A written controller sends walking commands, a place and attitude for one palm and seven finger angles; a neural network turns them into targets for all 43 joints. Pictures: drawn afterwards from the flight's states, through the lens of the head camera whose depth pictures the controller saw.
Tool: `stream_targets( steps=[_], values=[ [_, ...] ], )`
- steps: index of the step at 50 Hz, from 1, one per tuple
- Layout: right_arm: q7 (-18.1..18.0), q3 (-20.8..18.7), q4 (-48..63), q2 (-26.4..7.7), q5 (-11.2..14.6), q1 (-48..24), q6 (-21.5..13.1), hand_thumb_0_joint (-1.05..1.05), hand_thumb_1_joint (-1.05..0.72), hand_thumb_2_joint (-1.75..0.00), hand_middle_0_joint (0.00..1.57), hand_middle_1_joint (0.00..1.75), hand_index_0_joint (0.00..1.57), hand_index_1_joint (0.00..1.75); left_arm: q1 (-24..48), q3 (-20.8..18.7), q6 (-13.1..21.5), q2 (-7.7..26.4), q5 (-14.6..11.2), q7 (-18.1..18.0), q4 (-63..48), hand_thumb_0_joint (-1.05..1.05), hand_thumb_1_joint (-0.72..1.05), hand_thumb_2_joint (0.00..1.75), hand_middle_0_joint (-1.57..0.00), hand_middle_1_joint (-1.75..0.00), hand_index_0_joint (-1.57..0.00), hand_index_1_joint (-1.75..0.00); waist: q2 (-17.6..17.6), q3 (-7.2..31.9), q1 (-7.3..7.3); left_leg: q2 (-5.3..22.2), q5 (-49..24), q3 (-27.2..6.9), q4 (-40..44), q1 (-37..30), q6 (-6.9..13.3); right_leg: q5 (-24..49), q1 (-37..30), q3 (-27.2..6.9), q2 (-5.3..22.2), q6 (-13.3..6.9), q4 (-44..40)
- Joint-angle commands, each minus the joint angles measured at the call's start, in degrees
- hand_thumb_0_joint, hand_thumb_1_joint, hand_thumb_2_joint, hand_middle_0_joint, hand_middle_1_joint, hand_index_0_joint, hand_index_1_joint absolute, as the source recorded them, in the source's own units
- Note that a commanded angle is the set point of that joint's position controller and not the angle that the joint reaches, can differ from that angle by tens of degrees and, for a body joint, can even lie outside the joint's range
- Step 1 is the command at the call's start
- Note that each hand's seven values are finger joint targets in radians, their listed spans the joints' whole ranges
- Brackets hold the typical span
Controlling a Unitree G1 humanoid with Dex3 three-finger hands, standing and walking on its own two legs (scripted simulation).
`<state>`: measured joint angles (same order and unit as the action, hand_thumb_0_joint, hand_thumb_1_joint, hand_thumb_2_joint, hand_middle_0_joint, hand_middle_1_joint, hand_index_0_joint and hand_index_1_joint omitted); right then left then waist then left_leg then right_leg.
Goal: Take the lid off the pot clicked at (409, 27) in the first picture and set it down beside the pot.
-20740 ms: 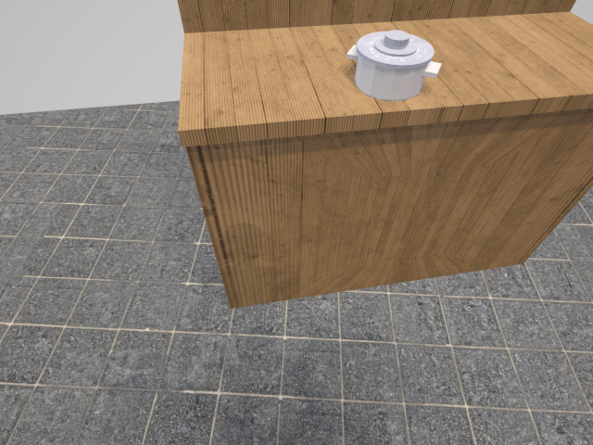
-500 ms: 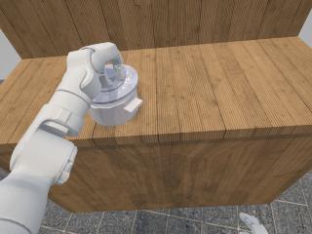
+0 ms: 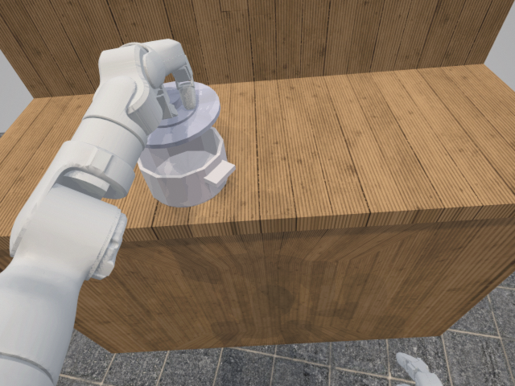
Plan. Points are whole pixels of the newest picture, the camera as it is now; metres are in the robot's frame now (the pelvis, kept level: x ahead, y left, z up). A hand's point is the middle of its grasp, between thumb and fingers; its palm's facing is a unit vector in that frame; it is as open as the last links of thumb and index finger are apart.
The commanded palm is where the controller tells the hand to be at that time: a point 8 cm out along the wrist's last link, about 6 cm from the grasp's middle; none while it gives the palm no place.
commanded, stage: lift the lid straight up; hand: left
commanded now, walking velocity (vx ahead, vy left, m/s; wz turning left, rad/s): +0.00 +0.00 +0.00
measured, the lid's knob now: (165, 100) +0.50 +0.15 +0.22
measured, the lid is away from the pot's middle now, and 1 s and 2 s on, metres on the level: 0.01 0.02 0.13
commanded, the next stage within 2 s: move the lid sideways beside the pot in 0.94 s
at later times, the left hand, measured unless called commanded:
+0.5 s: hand (158, 70) +0.47 +0.14 +0.28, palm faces -0.23 -0.12 -0.97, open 5.7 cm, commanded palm +0.45 +0.14 +0.35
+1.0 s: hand (144, 54) +0.46 +0.14 +0.31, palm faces -0.18 -0.13 -0.97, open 5.7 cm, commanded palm +0.44 +0.15 +0.37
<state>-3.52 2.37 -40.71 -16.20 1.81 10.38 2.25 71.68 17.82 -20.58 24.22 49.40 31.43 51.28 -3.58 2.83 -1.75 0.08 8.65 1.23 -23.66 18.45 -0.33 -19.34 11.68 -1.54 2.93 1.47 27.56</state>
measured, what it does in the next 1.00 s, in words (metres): stands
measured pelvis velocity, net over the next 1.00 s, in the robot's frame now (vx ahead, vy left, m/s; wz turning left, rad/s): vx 0.00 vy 0.00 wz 0.01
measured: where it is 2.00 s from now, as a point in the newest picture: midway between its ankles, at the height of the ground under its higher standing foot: outside the picture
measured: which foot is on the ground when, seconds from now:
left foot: down 0.00-1.00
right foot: down 0.00-1.00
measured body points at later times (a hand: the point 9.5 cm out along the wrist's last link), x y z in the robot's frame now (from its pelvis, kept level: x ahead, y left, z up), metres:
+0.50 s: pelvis +0.00 +0.00 +0.00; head +0.01 -0.03 +0.45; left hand +0.47 +0.14 +0.33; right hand +0.13 -0.25 -0.13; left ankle +0.04 +0.13 -0.74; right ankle -0.06 -0.14 -0.74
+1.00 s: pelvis +0.00 +0.00 +0.00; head +0.01 -0.03 +0.45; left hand +0.46 +0.15 +0.36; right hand +0.14 -0.25 -0.12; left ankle +0.04 +0.13 -0.74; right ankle -0.06 -0.14 -0.74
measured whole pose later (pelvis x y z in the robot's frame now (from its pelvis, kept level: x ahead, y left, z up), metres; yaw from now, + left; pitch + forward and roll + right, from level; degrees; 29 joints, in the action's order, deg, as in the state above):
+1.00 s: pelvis +0.00 +0.00 +0.00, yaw +1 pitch +4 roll +1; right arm -3.0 2.7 -41.1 -16.1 1.8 10.5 1.3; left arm 83.5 18.1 -24.9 24.8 51.8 34.0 56.5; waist -3.2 3.6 -1.8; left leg -0.4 8.0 0.8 -23.2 19.2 -0.1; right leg -18.9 12.2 -1.1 3.3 1.8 27.1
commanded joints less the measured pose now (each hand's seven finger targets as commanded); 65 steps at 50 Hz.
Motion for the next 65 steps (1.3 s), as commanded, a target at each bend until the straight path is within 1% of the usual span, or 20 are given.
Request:
stream_targets(
  steps=[1,9,13,17,20,24,28,30,32,35,38,40,44,48,50,53,55,58,62,65],
  values=[
    [-0.6,-1.9,6.8,-6.2,0.2,-4.3,-2.6,0.00,-0.90,-0.90,0.20,0.30,0.20,0.30,40.6,-4.9,-0.2,14.3,3.0,-3.2,-10.8,0.00,0.59,1.10,-0.68,-0.94,-0.95,-1.08,7.7,23.3,-0.37,-3.8,-14.4,0.8,-1.8,-20.7,4.5,24.2,3.7,3.0,-4.9,-2.4,-3.9],
    [-0.2,-2.1,6.7,-6.4,0.0,-3.3,-3.7,0.00,-0.90,-0.90,0.20,0.30,0.20,0.30,44.9,-6.1,-0.1,15.7,3.5,-3.2,-13.5,0.00,0.59,1.10,-0.68,-0.94,-0.95,-1.08,4.8,27.7,-0.09,-3.4,-19.0,0.1,-2.2,-23.1,4.1,25.7,2.7,2.9,-4.8,-2.6,-3.3],
    [0.3,-2.6,7.1,-6.4,-0.1,-3.2,-4.3,0.00,-0.90,-0.90,0.20,0.30,0.20,0.30,42.6,-5.0,-0.7,13.2,3.0,-2.8,-14.3,0.00,0.59,1.10,-0.68,-0.94,-0.95,-1.08,4.3,28.4,0.12,-3.2,-25.0,-0.3,-3.3,-24.3,4.3,28.3,2.7,3.0,-4.8,-2.8,-2.9],
    [0.1,-2.0,6.5,-6.5,0.1,-3.5,-3.5,0.00,-0.90,-0.90,0.20,0.30,0.20,0.30,44.3,-6.2,-1.7,15.8,4.1,-2.6,-9.8,0.00,0.59,1.10,-0.68,-0.94,-0.95,-1.08,7.9,24.3,0.12,-3.5,-17.8,0.6,-1.9,-20.7,4.3,25.4,3.1,3.1,-4.8,-2.5,-3.8],
    [-0.2,-1.9,6.8,-6.5,-0.1,-3.7,-3.5,0.00,-0.90,-0.90,0.20,0.30,0.20,0.30,46.0,-8.0,-1.5,18.6,4.9,-2.7,-9.4,0.00,0.59,1.10,-0.68,-0.94,-0.95,-1.08,7.8,26.3,0.57,-3.5,-18.5,0.4,-2.0,-20.6,4.4,26.1,1.7,2.6,-4.5,-2.5,-3.3],
    [-0.1,-2.0,6.8,-6.4,0.1,-3.5,-3.5,0.00,-0.90,-0.90,0.20,0.30,0.20,0.30,48.3,-5.6,-1.8,16.0,4.7,-2.3,-9.7,0.00,0.59,1.10,-0.68,-0.94,-0.95,-1.08,7.9,26.2,-0.10,-3.4,-17.9,0.8,-1.9,-21.3,4.3,25.5,2.3,2.6,-4.4,-2.3,-3.8],
    [0.2,-2.4,7.2,-6.5,0.1,-3.7,-4.2,0.00,-0.90,-0.90,0.20,0.30,0.20,0.30,47.4,-3.9,-2.4,12.9,3.4,-2.0,-12.6,0.00,0.59,1.10,-0.68,-0.94,-0.95,-1.08,4.2,27.8,-0.20,-3.1,-23.9,0.0,-3.0,-24.0,4.3,28.0,2.7,2.7,-4.3,-2.7,-3.2],
    [0.2,-2.1,7.1,-6.3,0.0,-4.1,-4.1,0.00,-0.90,-0.90,0.20,0.30,0.20,0.30,48.0,-6.4,-2.9,16.2,4.9,-1.7,-11.0,0.00,0.59,1.10,-0.68,-0.94,-0.95,-1.08,6.8,26.8,0.25,-3.3,-21.7,0.2,-2.7,-22.2,4.4,26.9,2.5,2.6,-4.5,-2.6,-3.2],
    [0.1,-1.9,6.9,-6.2,0.3,-4.1,-3.8,0.00,-0.90,-0.90,0.20,0.30,0.20,0.30,47.8,-4.8,-3.4,14.4,4.7,-1.3,-8.9,0.00,0.59,1.10,-0.68,-0.94,-0.95,-1.08,7.9,24.0,-0.11,-3.5,-19.1,0.5,-2.1,-20.9,4.4,25.6,3.4,2.9,-4.5,-2.5,-3.8],
    [0.1,-1.7,7.2,-6.3,0.1,-4.5,-3.8,0.00,-0.90,-0.90,0.20,0.30,0.20,0.30,50.4,-6.3,-3.2,17.3,5.2,-1.5,-11.0,0.00,0.59,1.10,-0.68,-0.94,-0.95,-1.08,7.4,26.5,0.41,-3.7,-18.5,0.7,-2.1,-21.1,4.4,26.3,1.6,2.5,-4.2,-2.5,-3.6],
    [0.1,-2.1,7.2,-6.4,0.2,-4.4,-4.0,0.00,-0.90,-0.90,0.20,0.30,0.20,0.30,48.7,-4.4,-3.6,14.1,4.2,-1.5,-10.4,0.00,0.59,1.10,-0.68,-0.94,-0.95,-1.08,5.9,26.0,0.12,-3.3,-20.8,0.1,-2.5,-22.0,4.2,26.2,2.7,2.8,-4.2,-2.8,-3.5],
    [0.2,-1.7,6.4,-6.4,0.3,-4.0,-3.4,0.00,-0.90,-0.90,0.20,0.30,0.20,0.30,47.4,-4.6,-4.4,14.6,5.5,-1.2,-5.4,0.00,0.59,1.10,-0.68,-0.94,-0.95,-1.08,9.0,22.3,-0.01,-3.5,-16.3,0.5,-1.5,-19.0,4.2,24.0,3.5,3.2,-4.4,-2.6,-4.1],
    [0.3,-1.6,7.2,-6.3,0.2,-4.7,-3.5,0.00,-0.90,-0.90,0.20,0.30,0.20,0.30,51.4,-4.1,-3.9,14.7,5.4,-1.4,-10.1,0.00,0.59,1.10,-0.68,-0.94,-0.95,-1.08,6.5,26.0,-0.07,-3.4,-15.9,0.4,-1.2,-20.7,4.0,23.4,2.3,2.8,-4.1,-2.6,-3.9],
    [-0.1,-1.9,6.5,-6.5,0.2,-3.8,-3.6,0.00,-0.90,-0.90,0.20,0.30,0.20,0.30,49.8,-3.1,-3.9,12.5,4.2,-1.4,-7.6,0.00,0.59,1.10,-0.68,-0.94,-0.95,-1.08,6.4,23.9,-0.82,-3.4,-16.7,0.1,-1.7,-20.3,4.1,24.2,3.5,3.3,-4.2,-2.9,-4.0],
    [0.0,-1.9,7.0,-6.1,0.0,-4.5,-4.2,0.00,-0.90,-0.90,0.20,0.30,0.20,0.30,53.5,-3.8,-3.4,13.9,5.4,-1.6,-10.5,0.00,0.59,1.10,-0.68,-0.94,-0.95,-1.08,6.1,27.0,-0.62,-3.4,-16.8,-0.2,-1.8,-22.0,4.2,23.4,3.1,3.0,-4.4,-2.8,-3.7],
    [0.0,-2.2,7.0,-6.5,-0.1,-3.6,-3.9,0.00,-0.90,-0.90,0.20,0.30,0.20,0.30,50.1,-2.9,-1.9,13.6,6.1,-1.4,-10.8,0.00,0.59,1.10,-0.68,-0.94,-0.95,-1.08,6.2,25.3,-0.95,-3.5,-17.3,0.0,-2.5,-20.9,4.1,24.0,3.7,3.3,-4.4,-2.9,-3.7],
    [0.0,-2.1,7.3,-6.4,-0.1,-4.3,-3.2,0.00,-0.90,-0.90,0.20,0.30,0.20,0.30,49.7,-6.1,-1.4,18.2,8.3,-1.6,-8.7,0.00,0.59,1.10,-0.68,-0.94,-0.95,-1.08,6.9,26.1,-0.16,-3.6,-15.8,0.1,-2.1,-19.2,4.0,22.9,2.8,2.8,-4.4,-3.0,-3.3],
    [0.1,-2.2,7.3,-7.1,0.1,-3.4,-2.2,0.00,-0.90,-0.90,0.20,0.30,0.20,0.30,47.9,-6.5,-1.2,18.7,6.8,-1.6,-8.4,0.00,0.59,1.10,-0.68,-0.94,-0.95,-1.08,5.7,25.8,0.14,-3.4,-17.6,0.3,-2.1,-18.6,3.8,24.9,1.6,3.1,-4.1,-3.3,-3.0],
    [0.1,-2.2,8.2,-6.8,0.2,-3.6,-1.9,0.00,-0.90,-0.90,0.20,0.30,0.20,0.30,48.7,-8.8,-1.1,22.2,8.5,-1.4,-8.7,0.00,0.59,1.10,-0.68,-0.94,-0.95,-1.08,6.6,27.1,0.52,-3.4,-19.4,0.5,-2.6,-18.6,4.1,25.8,0.9,2.6,-4.2,-2.9,-3.0],
    [0.3,-2.5,8.8,-6.7,0.6,-3.7,-1.6,0.00,-0.90,-0.90,0.20,0.30,0.20,0.30,48.2,-6.3,-0.8,19.3,8.1,-1.0,-10.4,0.00,0.59,1.10,-0.68,-0.94,-0.95,-1.08,6.6,26.7,-0.29,-3.3,-20.5,0.5,-3.0,-19.5,4.3,25.9,1.9,2.7,-4.4,-2.8,-3.1]
  ],
)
